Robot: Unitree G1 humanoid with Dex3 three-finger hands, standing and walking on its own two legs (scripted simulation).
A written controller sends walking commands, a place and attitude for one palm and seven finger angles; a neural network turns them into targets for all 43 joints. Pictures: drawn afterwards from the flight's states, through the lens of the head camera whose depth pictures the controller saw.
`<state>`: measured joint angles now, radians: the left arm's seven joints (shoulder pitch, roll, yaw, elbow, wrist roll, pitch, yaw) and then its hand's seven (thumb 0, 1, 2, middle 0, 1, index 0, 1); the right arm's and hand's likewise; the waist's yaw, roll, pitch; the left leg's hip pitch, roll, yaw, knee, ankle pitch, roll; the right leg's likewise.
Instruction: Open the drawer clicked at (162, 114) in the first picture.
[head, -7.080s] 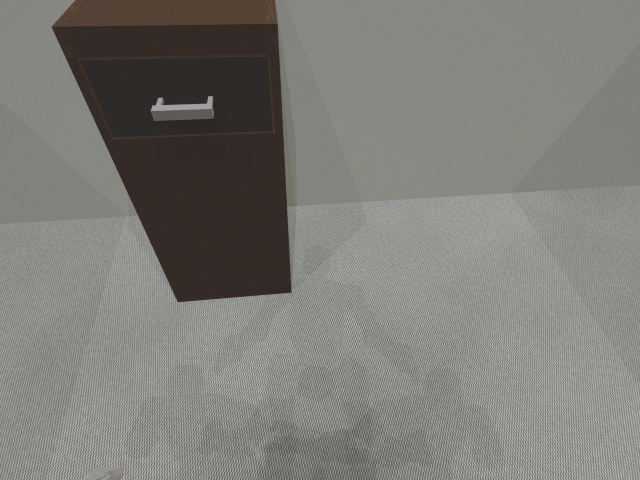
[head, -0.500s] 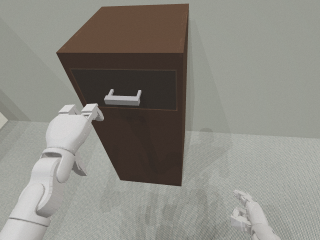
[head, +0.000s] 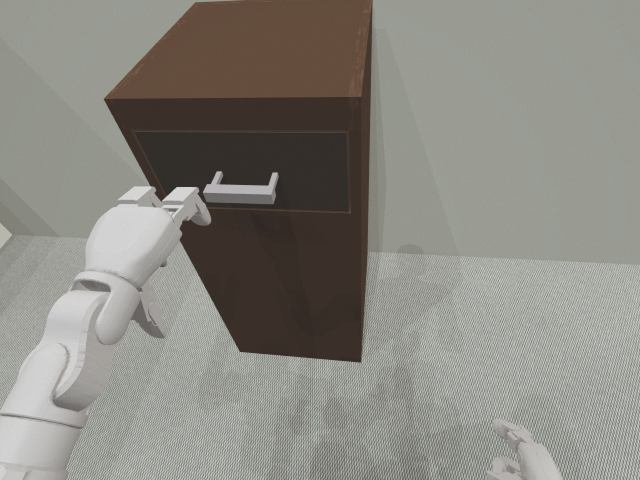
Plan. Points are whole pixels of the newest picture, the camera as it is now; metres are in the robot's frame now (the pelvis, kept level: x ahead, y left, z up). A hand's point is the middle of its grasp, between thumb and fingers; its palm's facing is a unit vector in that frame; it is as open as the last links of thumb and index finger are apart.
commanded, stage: raise the hand with hooked fingers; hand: left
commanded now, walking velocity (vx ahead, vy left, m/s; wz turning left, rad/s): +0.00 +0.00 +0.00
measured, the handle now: (243, 185) +0.57 +0.23 +0.02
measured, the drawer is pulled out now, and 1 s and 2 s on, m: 0.00 0.00 0.00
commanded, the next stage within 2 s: move the hooked fingers above the handle in 0.06 s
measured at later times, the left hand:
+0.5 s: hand (167, 244) +0.34 +0.25 +0.12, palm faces +0.03 -0.03 -1.00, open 13.8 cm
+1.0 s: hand (199, 209) +0.43 +0.24 +0.10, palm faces -0.01 -0.01 -1.00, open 13.8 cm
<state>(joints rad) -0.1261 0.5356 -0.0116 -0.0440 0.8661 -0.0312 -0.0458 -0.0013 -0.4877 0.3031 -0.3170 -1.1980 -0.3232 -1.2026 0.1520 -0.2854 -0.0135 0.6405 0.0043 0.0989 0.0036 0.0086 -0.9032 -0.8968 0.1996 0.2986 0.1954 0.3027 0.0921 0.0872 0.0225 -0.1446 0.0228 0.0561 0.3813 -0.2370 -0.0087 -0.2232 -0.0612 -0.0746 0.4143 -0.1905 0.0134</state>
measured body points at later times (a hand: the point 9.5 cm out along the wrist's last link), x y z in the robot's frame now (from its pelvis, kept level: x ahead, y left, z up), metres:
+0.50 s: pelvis -0.01 +0.00 +0.00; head +0.01 -0.03 +0.45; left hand +0.33 +0.25 +0.17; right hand +0.18 -0.22 -0.12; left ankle -0.02 +0.12 -0.74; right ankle +0.02 -0.13 -0.74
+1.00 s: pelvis +0.01 +0.01 -0.01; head +0.06 -0.02 +0.44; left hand +0.42 +0.24 +0.15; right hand +0.11 -0.26 -0.14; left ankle -0.02 +0.12 -0.74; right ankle +0.02 -0.13 -0.74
